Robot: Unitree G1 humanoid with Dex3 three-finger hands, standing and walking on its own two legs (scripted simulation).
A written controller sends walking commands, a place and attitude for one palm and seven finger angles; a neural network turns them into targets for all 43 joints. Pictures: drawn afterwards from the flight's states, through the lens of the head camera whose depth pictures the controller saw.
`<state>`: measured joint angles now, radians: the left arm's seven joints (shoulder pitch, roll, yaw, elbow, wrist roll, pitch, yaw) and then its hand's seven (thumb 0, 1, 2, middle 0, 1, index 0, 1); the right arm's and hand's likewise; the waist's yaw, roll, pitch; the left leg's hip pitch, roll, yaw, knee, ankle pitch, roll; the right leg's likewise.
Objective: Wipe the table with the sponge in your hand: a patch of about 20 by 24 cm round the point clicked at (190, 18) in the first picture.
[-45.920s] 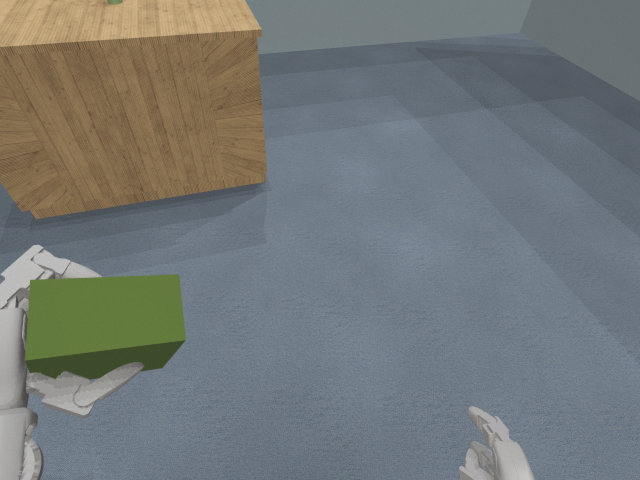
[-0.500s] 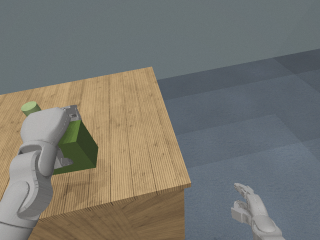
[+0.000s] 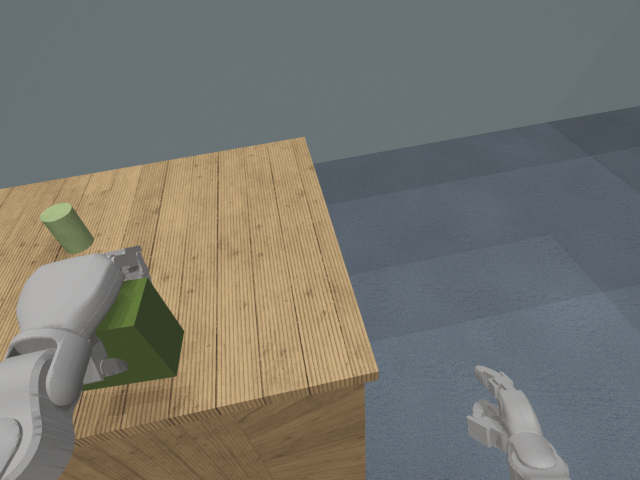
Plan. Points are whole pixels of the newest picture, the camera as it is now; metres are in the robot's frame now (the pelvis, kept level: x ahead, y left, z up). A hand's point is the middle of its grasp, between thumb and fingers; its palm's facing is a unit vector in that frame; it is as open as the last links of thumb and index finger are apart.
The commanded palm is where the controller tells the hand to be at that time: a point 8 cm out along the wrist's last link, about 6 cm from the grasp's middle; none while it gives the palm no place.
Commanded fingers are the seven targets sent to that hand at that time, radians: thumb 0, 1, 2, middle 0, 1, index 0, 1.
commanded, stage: bring the sponge back beside the body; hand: left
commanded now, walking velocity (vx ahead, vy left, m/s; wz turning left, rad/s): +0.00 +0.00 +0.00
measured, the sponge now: (121, 344) +0.22 +0.29 +0.09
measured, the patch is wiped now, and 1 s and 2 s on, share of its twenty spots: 1.00 1.00 1.00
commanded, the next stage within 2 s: step back with the hand held close in 0.82 s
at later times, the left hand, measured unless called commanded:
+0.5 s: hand (79, 355) +0.18 +0.29 +0.13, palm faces +0.06 -0.07 -1.00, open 10.4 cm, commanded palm +0.15 +0.29 +0.21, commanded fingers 0.00 0.10 1.30 -1.20 -1.60 -1.20 -1.60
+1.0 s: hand (85, 356) +0.18 +0.28 +0.13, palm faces +0.17 -0.43 -0.89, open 10.5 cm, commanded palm +0.14 +0.29 +0.19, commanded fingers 0.00 0.10 1.30 -1.20 -1.60 -1.20 -1.60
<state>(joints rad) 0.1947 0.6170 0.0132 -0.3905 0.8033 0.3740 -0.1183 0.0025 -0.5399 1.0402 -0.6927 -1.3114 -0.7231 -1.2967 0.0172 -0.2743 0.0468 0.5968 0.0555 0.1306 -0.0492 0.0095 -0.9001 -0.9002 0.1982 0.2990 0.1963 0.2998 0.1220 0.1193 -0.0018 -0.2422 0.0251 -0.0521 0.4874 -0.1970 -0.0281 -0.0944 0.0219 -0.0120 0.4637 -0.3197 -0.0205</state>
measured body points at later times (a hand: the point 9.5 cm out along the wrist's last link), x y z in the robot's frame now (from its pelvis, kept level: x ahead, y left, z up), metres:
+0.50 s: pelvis -0.01 +0.01 +0.00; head -0.02 -0.03 +0.45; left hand +0.17 +0.29 +0.18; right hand +0.24 -0.19 -0.08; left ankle +0.04 +0.14 -0.74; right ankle -0.04 -0.11 -0.74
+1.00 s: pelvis -0.02 +0.01 +0.00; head -0.03 -0.03 +0.45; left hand +0.17 +0.30 +0.18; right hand +0.23 -0.19 -0.07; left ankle +0.04 +0.14 -0.74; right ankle -0.04 -0.11 -0.74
